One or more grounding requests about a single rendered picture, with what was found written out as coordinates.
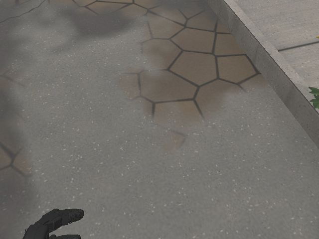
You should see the robot left hand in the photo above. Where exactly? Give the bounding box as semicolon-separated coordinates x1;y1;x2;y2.
23;208;85;239

